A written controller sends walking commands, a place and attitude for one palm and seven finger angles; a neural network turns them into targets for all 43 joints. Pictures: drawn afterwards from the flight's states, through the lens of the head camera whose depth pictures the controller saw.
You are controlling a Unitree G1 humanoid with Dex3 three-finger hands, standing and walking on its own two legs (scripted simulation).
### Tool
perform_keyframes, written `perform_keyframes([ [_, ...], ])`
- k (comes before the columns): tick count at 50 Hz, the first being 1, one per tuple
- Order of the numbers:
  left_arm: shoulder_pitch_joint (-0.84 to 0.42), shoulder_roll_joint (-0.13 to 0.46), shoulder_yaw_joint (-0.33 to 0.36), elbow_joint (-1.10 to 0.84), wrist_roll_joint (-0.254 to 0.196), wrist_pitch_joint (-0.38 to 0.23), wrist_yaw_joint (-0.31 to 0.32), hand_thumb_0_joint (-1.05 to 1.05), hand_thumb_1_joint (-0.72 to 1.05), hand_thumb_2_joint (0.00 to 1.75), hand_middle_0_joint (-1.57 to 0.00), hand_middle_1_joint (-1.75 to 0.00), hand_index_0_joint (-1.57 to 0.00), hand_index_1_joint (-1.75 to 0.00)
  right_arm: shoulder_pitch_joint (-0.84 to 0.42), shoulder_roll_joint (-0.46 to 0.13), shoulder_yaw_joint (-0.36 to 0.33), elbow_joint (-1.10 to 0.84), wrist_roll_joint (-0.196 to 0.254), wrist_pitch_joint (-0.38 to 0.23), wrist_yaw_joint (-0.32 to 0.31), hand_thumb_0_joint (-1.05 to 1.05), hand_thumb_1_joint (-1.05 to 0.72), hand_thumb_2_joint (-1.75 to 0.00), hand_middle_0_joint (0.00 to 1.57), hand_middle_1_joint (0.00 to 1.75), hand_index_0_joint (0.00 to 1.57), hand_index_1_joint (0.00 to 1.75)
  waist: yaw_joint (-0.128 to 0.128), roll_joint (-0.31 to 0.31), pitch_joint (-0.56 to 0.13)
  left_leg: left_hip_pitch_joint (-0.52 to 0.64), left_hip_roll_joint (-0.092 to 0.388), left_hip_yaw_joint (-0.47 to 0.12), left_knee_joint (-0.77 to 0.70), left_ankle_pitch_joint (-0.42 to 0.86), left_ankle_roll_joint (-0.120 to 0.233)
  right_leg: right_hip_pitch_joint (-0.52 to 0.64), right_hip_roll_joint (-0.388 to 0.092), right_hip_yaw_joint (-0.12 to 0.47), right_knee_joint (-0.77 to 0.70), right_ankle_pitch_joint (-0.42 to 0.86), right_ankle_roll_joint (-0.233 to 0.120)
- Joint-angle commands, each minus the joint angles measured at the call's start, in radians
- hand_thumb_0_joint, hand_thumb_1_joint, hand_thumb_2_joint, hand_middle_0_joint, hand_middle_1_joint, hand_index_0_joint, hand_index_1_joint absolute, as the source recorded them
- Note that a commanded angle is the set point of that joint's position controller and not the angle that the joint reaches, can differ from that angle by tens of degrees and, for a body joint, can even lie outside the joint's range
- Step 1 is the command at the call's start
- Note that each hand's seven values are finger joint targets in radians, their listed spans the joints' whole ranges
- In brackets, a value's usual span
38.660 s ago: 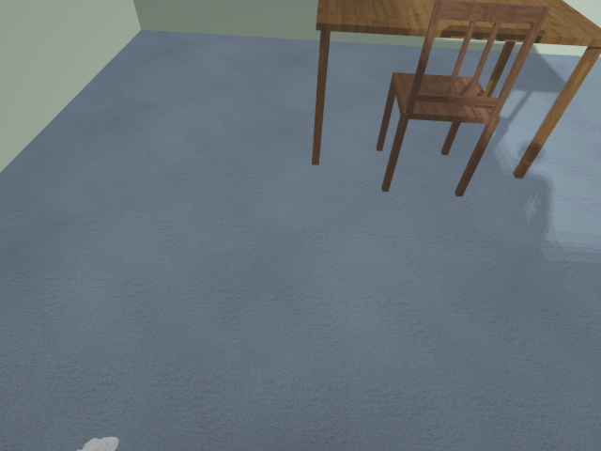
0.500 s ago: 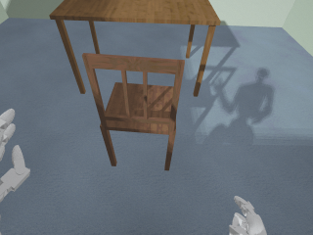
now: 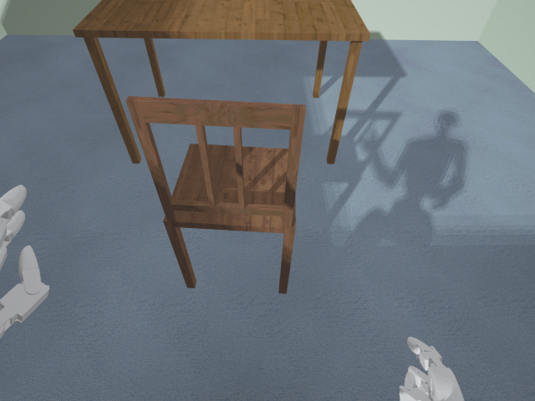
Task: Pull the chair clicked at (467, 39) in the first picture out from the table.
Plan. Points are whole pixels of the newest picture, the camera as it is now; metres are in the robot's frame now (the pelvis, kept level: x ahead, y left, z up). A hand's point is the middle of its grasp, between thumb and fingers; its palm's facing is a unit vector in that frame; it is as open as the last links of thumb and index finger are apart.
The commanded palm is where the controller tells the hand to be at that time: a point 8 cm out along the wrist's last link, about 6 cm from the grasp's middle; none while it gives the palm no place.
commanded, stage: let the arm hang, fingers relaxed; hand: left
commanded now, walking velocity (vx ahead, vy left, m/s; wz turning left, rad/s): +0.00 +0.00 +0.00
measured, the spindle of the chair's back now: (207, 168) +0.67 +0.19 -0.10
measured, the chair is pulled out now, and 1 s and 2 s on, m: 0.60 0.60 0.60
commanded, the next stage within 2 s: look to check the result in 1.08 s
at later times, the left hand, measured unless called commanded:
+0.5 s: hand out of the picture -0.04 +0.21 -0.17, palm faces +0.04 -0.97 -0.22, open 7.2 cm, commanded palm none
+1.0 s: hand out of the picture -0.03 +0.18 -0.17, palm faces +0.03 -0.99 -0.17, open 7.3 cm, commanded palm none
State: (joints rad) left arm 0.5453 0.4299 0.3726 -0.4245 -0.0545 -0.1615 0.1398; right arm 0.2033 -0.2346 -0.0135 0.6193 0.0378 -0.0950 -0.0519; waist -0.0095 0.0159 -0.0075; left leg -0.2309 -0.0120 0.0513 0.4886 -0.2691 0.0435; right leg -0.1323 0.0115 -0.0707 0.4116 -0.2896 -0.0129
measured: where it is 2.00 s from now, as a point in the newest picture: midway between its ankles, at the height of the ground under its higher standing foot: outside the picture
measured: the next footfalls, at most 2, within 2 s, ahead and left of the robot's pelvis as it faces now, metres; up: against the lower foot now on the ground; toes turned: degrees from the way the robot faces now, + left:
none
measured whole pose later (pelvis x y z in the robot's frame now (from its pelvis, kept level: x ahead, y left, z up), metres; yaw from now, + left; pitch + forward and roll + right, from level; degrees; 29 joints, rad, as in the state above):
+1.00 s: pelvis -0.02 +0.02 +0.00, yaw +0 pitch -1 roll +0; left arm 0.30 0.13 -0.01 1.12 0.00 0.00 0.04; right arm 0.30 -0.14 0.00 1.11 -0.01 -0.01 -0.03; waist -0.01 0.00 0.01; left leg -0.17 -0.06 0.06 0.36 -0.18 0.07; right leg -0.12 -0.03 -0.06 0.38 -0.25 0.01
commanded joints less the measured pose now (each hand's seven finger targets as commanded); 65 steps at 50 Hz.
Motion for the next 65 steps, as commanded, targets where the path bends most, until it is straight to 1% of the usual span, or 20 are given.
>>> perform_keyframes([
  [1, -0.063, -0.099, -0.250, 0.592, 0.087, 0.149, -0.131, 0.00, 0.90, 0.90, -0.20, -0.30, -0.20, -0.30, 0.020, -0.130, -0.050, 0.062, -0.041, 0.005, 0.062, 0.00, -0.90, -0.90, 0.20, 0.30, 0.20, 0.30, -0.026, -0.025, -0.083, 0.023, 0.121, -0.134, 0.082, 0.346, 0.013, -0.170, -0.144, 0.050, 0.115, 0.218, -0.006],
  [2, -0.099, -0.119, -0.264, 0.628, 0.092, 0.148, -0.132, 0.00, 0.90, 0.90, -0.20, -0.30, -0.20, -0.30, 0.020, -0.104, -0.042, 0.070, -0.048, 0.019, 0.061, 0.00, -0.90, -0.90, 0.20, 0.30, 0.20, 0.30, -0.018, -0.088, -0.094, -0.019, 0.124, -0.151, 0.076, 0.306, 0.027, -0.161, -0.129, 0.049, 0.109, 0.156, -0.009],
  [3, -0.128, -0.114, -0.278, 0.683, 0.089, 0.146, -0.131, 0.00, 0.90, 0.90, -0.20, -0.30, -0.20, -0.30, 0.012, -0.102, -0.035, 0.060, -0.057, 0.032, 0.062, 0.00, -0.90, -0.90, 0.20, 0.30, 0.20, 0.30, -0.009, -0.122, -0.084, -0.062, 0.117, -0.169, 0.073, 0.255, 0.036, -0.148, -0.132, 0.059, 0.103, 0.120, -0.019],
  [5, -0.189, -0.091, -0.294, 0.789, 0.087, 0.144, -0.127, 0.00, 0.90, 0.90, -0.20, -0.30, -0.20, -0.30, 0.002, -0.103, -0.032, 0.058, -0.067, 0.047, 0.061, 0.00, -0.90, -0.90, 0.20, 0.30, 0.20, 0.30, -0.006, -0.243, -0.089, -0.091, 0.078, -0.147, 0.113, 0.288, 0.027, -0.072, -0.176, 0.101, 0.085, 0.293, -0.045],
  [6, -0.223, -0.082, -0.297, 0.835, 0.084, 0.147, -0.125, 0.00, 0.90, 0.90, -0.20, -0.30, -0.20, -0.30, 0.003, -0.107, -0.035, 0.063, -0.068, 0.056, 0.058, 0.00, -0.90, -0.90, 0.20, 0.30, 0.20, 0.30, -0.009, -0.260, -0.081, -0.087, 0.066, -0.140, 0.110, 0.304, 0.021, -0.057, -0.193, 0.111, 0.082, 0.365, -0.062],
  [7, -0.250, -0.073, -0.302, 0.885, 0.081, 0.155, -0.121, 0.00, 0.90, 0.90, -0.20, -0.30, -0.20, -0.30, 0.003, -0.107, -0.034, 0.077, -0.069, 0.064, 0.057, 0.00, -0.90, -0.90, 0.20, 0.30, 0.20, 0.30, -0.011, -0.233, -0.065, -0.079, 0.063, -0.138, 0.095, 0.313, 0.018, -0.055, -0.196, 0.108, 0.086, 0.378, -0.070],
  [8, -0.267, -0.073, -0.308, 0.932, 0.077, 0.160, -0.118, 0.00, 0.90, 0.90, -0.20, -0.30, -0.20, -0.30, 0.005, -0.106, -0.032, 0.094, -0.070, 0.069, 0.054, 0.00, -0.90, -0.90, 0.20, 0.30, 0.20, 0.30, -0.008, -0.173, -0.046, -0.060, 0.065, -0.152, 0.063, 0.346, 0.020, -0.060, -0.183, 0.104, 0.089, 0.368, -0.065],
  [11, -0.266, -0.079, -0.325, 1.080, 0.065, 0.169, -0.110, 0.00, 0.90, 0.90, -0.20, -0.30, -0.20, -0.30, 0.003, -0.110, -0.016, 0.155, -0.072, 0.075, 0.044, 0.00, -0.90, -0.90, 0.20, 0.30, 0.20, 0.30, 0.011, 0.054, -0.004, -0.023, 0.097, -0.210, -0.052, 0.391, 0.040, -0.059, -0.119, 0.086, 0.060, 0.181, -0.025],
  [14, -0.234, -0.087, -0.337, 1.216, 0.060, 0.165, -0.111, 0.00, 0.90, 0.90, -0.20, -0.30, -0.20, -0.30, 0.019, -0.092, -0.007, 0.214, -0.062, 0.075, 0.034, 0.00, -0.90, -0.90, 0.20, 0.30, 0.20, 0.30, 0.016, 0.150, 0.002, -0.001, 0.098, -0.216, -0.097, 0.323, 0.042, -0.033, -0.106, 0.085, 0.003, 0.107, -0.020],
  [16, -0.208, -0.130, -0.326, 1.274, 0.063, 0.163, -0.109, 0.00, 0.90, 0.90, -0.20, -0.30, -0.20, -0.30, 0.048, -0.066, -0.011, 0.244, -0.066, 0.077, 0.025, 0.00, -0.90, -0.90, 0.20, 0.30, 0.20, 0.30, 0.013, 0.217, -0.034, 0.030, 0.100, -0.220, -0.120, 0.234, 0.045, -0.022, -0.106, 0.076, -0.023, 0.080, -0.029],
  [20, -0.214, -0.138, -0.347, 1.358, 0.060, 0.160, -0.113, 0.00, 0.90, 0.90, -0.20, -0.30, -0.20, -0.30, 0.096, -0.061, -0.014, 0.291, -0.059, 0.082, 0.019, 0.00, -0.90, -0.90, 0.20, 0.30, 0.20, 0.30, 0.002, 0.126, -0.031, 0.058, 0.117, -0.240, -0.162, 0.168, 0.049, -0.026, -0.099, 0.064, -0.054, 0.070, -0.027],
  [22, -0.212, -0.145, -0.354, 1.391, 0.061, 0.159, -0.113, 0.00, 0.90, 0.90, -0.20, -0.30, -0.20, -0.30, 0.109, -0.064, -0.016, 0.309, -0.055, 0.083, 0.018, 0.00, -0.90, -0.90, 0.20, 0.30, 0.20, 0.30, 0.001, 0.037, -0.015, 0.063, 0.125, -0.240, -0.177, 0.151, 0.050, -0.032, -0.100, 0.060, -0.065, 0.067, -0.025],
  [27, -0.192, -0.157, -0.368, 1.461, 0.061, 0.158, -0.109, 0.00, 0.90, 0.90, -0.20, -0.30, -0.20, -0.30, 0.128, -0.060, -0.014, 0.358, -0.054, 0.083, 0.019, 0.00, -0.90, -0.90, 0.20, 0.30, 0.20, 0.30, 0.000, -0.045, 0.035, 0.063, 0.119, -0.220, -0.198, 0.119, 0.047, -0.056, -0.113, 0.072, -0.087, 0.060, -0.023],
  [37, -0.172, -0.169, -0.374, 1.518, 0.060, 0.155, -0.100, 0.00, 0.90, 0.90, -0.20, -0.30, -0.20, -0.30, 0.149, -0.034, -0.006, 0.435, -0.053, 0.080, 0.018, 0.00, -0.90, -0.90, 0.20, 0.30, 0.20, 0.30, 0.001, -0.033, 0.084, 0.068, 0.111, -0.192, -0.211, 0.141, 0.039, -0.074, -0.118, 0.086, -0.096, 0.065, -0.020],
  [41, -0.171, -0.185, -0.373, 1.526, 0.059, 0.154, -0.099, 0.00, 0.90, 0.90, -0.20, -0.30, -0.20, -0.30, 0.152, -0.019, -0.004, 0.452, -0.054, 0.077, 0.017, 0.00, -0.90, -0.90, 0.20, 0.30, 0.20, 0.30, 0.001, -0.008, 0.103, 0.060, 0.105, -0.184, -0.216, 0.146, 0.034, -0.074, -0.118, 0.092, -0.097, 0.070, -0.019],
  [46, -0.168, -0.198, -0.372, 1.534, 0.058, 0.150, -0.097, 0.00, 0.90, 0.90, -0.20, -0.30, -0.20, -0.30, 0.159, -0.004, -0.004, 0.465, -0.055, 0.075, 0.014, 0.00, -0.90, -0.90, 0.20, 0.30, 0.20, 0.30, -0.001, 0.011, 0.099, 0.070, 0.101, -0.173, -0.207, 0.165, 0.030, -0.071, -0.118, 0.096, -0.101, 0.084, -0.021],
  [51, -0.162, -0.209, -0.370, 1.538, 0.058, 0.148, -0.096, 0.00, 0.90, 0.90, -0.20, -0.30, -0.20, -0.30, 0.173, 0.006, -0.005, 0.475, -0.054, 0.073, 0.011, 0.00, -0.90, -0.90, 0.20, 0.30, 0.20, 0.30, -0.001, 0.008, 0.089, 0.070, 0.101, -0.169, -0.199, 0.181, 0.029, -0.060, -0.117, 0.100, -0.102, 0.100, -0.023],
  [57, -0.156, -0.218, -0.373, 1.542, 0.057, 0.146, -0.093, 0.00, 0.90, 0.90, -0.20, -0.30, -0.20, -0.30, 0.184, 0.015, -0.007, 0.483, -0.052, 0.075, 0.010, 0.00, -0.90, -0.90, 0.20, 0.30, 0.20, 0.30, -0.002, -0.032, 0.093, 0.077, 0.101, -0.160, -0.183, 0.196, 0.028, -0.067, -0.118, 0.098, -0.106, 0.103, -0.024],
  [62, -0.148, -0.222, -0.373, 1.545, 0.057, 0.143, -0.091, 0.00, 0.90, 0.90, -0.20, -0.30, -0.20, -0.30, 0.191, 0.024, -0.007, 0.490, -0.051, 0.075, 0.009, 0.00, -0.90, -0.90, 0.20, 0.30, 0.20, 0.30, -0.003, -0.029, 0.073, 0.091, 0.101, -0.152, -0.167, 0.229, 0.027, -0.056, -0.119, 0.103, -0.104, 0.131, -0.026],
  [65, -0.149, -0.228, -0.374, 1.549, 0.056, 0.144, -0.090, 0.00, 0.90, 0.90, -0.20, -0.30, -0.20, -0.30, 0.193, 0.027, -0.006, 0.497, -0.052, 0.075, 0.007, 0.00, -0.90, -0.90, 0.20, 0.30, 0.20, 0.30, -0.006, -0.017, 0.085, 0.088, 0.101, -0.151, -0.171, 0.220, 0.025, -0.061, -0.118, 0.104, -0.103, 0.123, -0.026],
])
